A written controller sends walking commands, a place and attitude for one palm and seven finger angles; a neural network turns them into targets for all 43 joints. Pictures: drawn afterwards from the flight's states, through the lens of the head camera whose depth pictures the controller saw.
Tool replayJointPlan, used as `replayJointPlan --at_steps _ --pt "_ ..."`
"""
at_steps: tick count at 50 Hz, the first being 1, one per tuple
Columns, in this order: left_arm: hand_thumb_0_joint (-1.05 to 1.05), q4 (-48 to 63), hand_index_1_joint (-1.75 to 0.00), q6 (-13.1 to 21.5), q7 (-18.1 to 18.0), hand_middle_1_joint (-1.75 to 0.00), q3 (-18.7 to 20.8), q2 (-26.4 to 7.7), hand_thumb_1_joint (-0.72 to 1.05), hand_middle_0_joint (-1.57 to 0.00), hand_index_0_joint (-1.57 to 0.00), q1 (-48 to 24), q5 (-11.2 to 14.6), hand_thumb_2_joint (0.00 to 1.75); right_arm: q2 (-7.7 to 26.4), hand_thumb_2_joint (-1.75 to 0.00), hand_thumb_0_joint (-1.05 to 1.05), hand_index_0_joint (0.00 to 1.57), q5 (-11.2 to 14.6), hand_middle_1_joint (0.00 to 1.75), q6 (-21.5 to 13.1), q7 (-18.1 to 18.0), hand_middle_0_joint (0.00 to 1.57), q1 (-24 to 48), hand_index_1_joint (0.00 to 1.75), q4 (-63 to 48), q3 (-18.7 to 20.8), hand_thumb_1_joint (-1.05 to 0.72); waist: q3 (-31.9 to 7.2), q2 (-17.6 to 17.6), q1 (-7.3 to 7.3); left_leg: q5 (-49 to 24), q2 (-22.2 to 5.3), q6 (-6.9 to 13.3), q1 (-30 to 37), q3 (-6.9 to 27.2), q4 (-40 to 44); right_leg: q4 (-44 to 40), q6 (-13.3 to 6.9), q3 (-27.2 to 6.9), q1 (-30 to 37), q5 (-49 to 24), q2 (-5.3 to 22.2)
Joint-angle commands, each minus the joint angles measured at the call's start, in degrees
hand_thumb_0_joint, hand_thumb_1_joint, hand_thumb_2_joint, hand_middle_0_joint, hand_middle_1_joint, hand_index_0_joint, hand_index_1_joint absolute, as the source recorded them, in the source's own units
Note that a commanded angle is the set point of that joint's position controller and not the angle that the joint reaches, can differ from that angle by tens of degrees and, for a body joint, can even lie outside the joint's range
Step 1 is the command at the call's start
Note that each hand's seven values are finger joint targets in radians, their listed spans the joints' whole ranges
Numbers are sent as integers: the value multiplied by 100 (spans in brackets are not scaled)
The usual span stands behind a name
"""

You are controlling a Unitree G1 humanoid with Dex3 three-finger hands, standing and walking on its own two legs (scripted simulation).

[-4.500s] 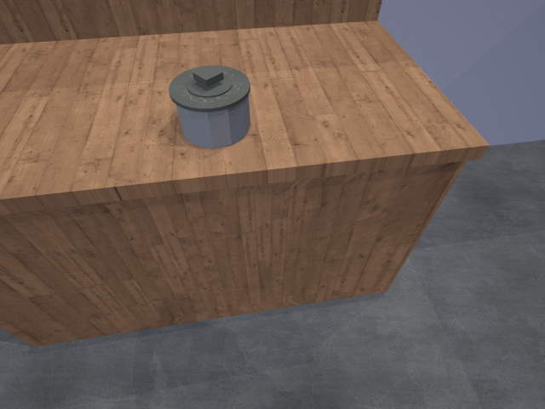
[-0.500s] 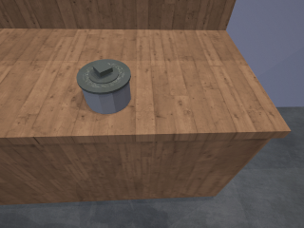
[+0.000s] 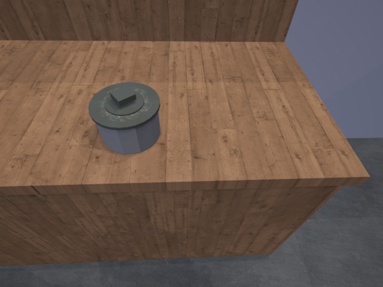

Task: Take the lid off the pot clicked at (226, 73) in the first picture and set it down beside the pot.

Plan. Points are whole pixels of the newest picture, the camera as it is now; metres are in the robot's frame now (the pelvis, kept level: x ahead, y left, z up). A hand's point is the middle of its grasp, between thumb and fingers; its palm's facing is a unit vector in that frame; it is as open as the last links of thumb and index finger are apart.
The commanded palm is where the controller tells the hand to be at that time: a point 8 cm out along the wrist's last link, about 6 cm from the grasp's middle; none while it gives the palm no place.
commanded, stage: look again from close up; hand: left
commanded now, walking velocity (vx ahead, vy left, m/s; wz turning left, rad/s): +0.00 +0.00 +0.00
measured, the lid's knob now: (123, 95) +0.48 +0.19 +0.14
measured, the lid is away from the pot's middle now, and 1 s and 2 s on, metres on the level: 0.00 0.00 0.00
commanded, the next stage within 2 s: shuffle to correct the standing spot in 0.22 s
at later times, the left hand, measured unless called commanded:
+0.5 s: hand out of the picture -0.01 +0.17 -0.18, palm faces +0.09 -0.98 -0.19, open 7.4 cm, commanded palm none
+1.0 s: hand out of the picture -0.04 +0.18 -0.18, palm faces +0.11 -0.98 -0.18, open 7.4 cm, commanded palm none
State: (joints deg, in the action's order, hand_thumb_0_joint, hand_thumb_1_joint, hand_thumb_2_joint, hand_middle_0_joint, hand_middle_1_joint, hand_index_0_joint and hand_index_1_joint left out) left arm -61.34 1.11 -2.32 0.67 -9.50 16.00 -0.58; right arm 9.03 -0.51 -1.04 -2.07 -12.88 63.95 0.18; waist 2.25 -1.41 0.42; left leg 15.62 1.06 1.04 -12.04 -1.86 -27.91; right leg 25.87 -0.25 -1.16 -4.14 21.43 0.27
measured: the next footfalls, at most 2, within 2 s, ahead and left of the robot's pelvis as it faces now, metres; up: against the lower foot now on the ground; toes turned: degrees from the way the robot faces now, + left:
none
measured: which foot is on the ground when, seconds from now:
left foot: down 0.00-1.00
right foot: down 0.00-1.00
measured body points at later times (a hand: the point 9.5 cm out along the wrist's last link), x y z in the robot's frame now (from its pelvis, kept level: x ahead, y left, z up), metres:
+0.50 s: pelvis +0.00 +0.00 +0.00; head +0.02 +0.00 +0.45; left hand -0.02 +0.22 -0.16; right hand +0.02 -0.23 -0.16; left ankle -0.01 +0.11 -0.74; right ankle -0.08 -0.12 -0.74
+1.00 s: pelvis -0.01 +0.01 +0.00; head +0.01 +0.02 +0.45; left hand -0.04 +0.23 -0.16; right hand +0.03 -0.22 -0.15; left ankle -0.01 +0.11 -0.74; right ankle -0.08 -0.12 -0.74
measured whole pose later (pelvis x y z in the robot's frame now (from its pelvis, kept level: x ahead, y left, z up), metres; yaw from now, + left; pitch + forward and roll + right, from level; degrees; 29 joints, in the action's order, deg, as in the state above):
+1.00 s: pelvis -0.01 +0.01 +0.00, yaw +3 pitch -1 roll +0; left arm -62.1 0.7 -2.1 0.9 -9.1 17.7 -0.4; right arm 8.9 -0.4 -0.7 -2.2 -12.9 63.3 0.2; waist 3.8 -1.7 1.1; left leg 14.1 2.7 2.1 -13.2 0.9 -28.3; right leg 24.8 0.7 2.0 -3.4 20.4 1.5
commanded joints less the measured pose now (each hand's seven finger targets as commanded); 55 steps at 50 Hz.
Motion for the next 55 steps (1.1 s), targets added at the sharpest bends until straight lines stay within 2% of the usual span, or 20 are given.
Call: replayJointPlan --at_steps 1,7,12,15,17,21,25,27,30,32,34,35,38,42,45,49,50,55 --pt "0 121 -30 47 -27 -30 109 -615 90 -20 -20 505 -7 90 598 -90 0 20 29 30 -90 -19 20 -312 30 -165 125 -90 -28 96 -2 -2024 -631 147 557 558 272 -386 -160 -310 -550 -2081 534" --pt "0 80 -30 64 -38 -30 112 -608 90 -20 -20 566 -9 90 574 -90 0 20 40 30 -87 -27 20 -338 30 -131 128 -90 -39 -19 -13 -2096 -616 130 568 542 240 -411 -159 -323 -452 -2429 576" --pt "0 44 -30 60 -45 -30 113 -581 90 -20 -20 600 -8 90 557 -90 0 20 37 30 -87 -41 20 -407 30 -75 116 -90 -30 44 -18 -2175 -617 127 563 544 267 -417 -163 -280 -385 -2482 579" --pt "0 28 -30 63 -39 -30 113 -582 90 -20 -20 655 1 90 521 -90 0 20 44 30 -92 -45 20 -421 30 -69 107 -90 -69 -34 5 -2183 -631 141 602 550 265 -458 -156 -258 -337 -2465 550" --pt "0 9 -30 60 -45 -30 113 -562 90 -20 -20 649 -8 90 527 -90 0 20 45 30 -73 -42 20 -384 30 -55 115 -90 86 -22 -6 -2021 -603 122 509 559 290 -487 -144 -253 -405 -2405 591" --pt "0 49 -30 37 -46 -30 157 -629 90 -20 -20 674 0 90 569 -90 0 20 50 30 -42 -34 20 -335 30 -114 137 -90 103 -3 26 -1966 -562 121 302 583 122 -378 -150 -189 -331 -2427 647" --pt "0 145 -30 -9 -41 -30 214 -692 90 -20 -20 638 4 90 567 -90 0 20 40 30 4 -25 20 -319 30 -221 164 -90 93 -43 36 -1793 -531 129 31 628 -26 -257 -206 -126 -286 -2190 682" --pt "0 184 -30 -22 -45 -30 230 -680 90 -20 -20 648 0 90 571 -90 0 20 28 30 20 -25 20 -297 30 -279 174 -90 84 67 30 -1715 -506 125 -42 655 -119 -212 -250 -173 -339 -2094 728" --pt "0 206 -30 -20 -21 -30 221 -654 90 -20 -20 633 -5 90 541 -90 0 20 20 30 19 -12 20 -325 30 -312 177 -90 112 -123 32 -1328 -467 152 -58 698 -122 -297 -284 -190 -404 -1603 692" --pt "0 202 -30 -21 -12 -30 208 -624 90 -20 -20 587 -16 90 552 -90 0 20 6 30 18 -4 20 -318 30 -337 177 -90 279 -23 -7 -1121 -440 147 -90 729 -78 -323 -305 -217 -581 -1300 688" --pt "0 213 -30 -19 -7 -30 189 -572 90 -20 -20 559 -22 90 535 -90 0 20 7 30 1 -3 20 -360 30 -310 162 -90 355 143 -15 -1224 -493 187 -10 856 102 -272 -253 -119 -698 -1186 600" --pt "0 220 -30 -15 4 -30 180 -581 90 -20 -20 592 -8 90 549 -90 0 20 15 30 -14 -4 20 -366 30 -332 158 -90 240 99 13 -1412 -546 234 90 926 138 -272 -209 -50 -647 -1230 538" --pt "0 170 -30 -14 -11 -30 151 -527 90 -20 -20 612 -11 90 576 -90 0 20 22 30 -24 -15 20 -348 30 -310 149 -90 289 217 16 -1511 -568 257 83 1009 246 -322 -167 -29 -612 -1140 533" --pt "0 101 -30 -2 -7 -30 133 -530 90 -20 -20 660 -5 90 569 -90 0 20 31 30 -41 -17 20 -318 30 -296 133 -90 187 204 26 -1513 -544 237 170 993 339 -431 -153 -47 -524 -1204 562" --pt "0 77 -30 14 -6 -30 117 -538 90 -20 -20 679 7 90 552 -90 0 20 40 30 -61 -22 20 -346 30 -270 125 -90 91 59 33 -1746 -555 237 289 975 347 -489 -140 -32 -437 -1414 556" --pt "0 26 -30 11 -11 -30 107 -497 90 -20 -20 668 -7 90 553 -90 0 20 40 30 -61 -25 20 -354 30 -218 119 -90 140 158 9 -1663 -534 209 285 961 432 -554 -131 -25 -440 -1325 585" --pt "0 28 -30 15 -7 -30 111 -523 90 -20 -20 694 3 90 541 -90 0 20 46 30 -68 -23 20 -362 30 -220 118 -90 93 66 33 -1710 -550 221 286 973 436 -572 -127 6 -365 -1368 568" --pt "0 -22 -30 11 -8 -30 96 -498 90 -20 -20 709 5 90 544 -90 0 20 45 30 -76 -27 20 -381 30 -162 110 -90 120 53 43 -1672 -543 221 286 996 503 -609 -126 6 -364 -1318 565"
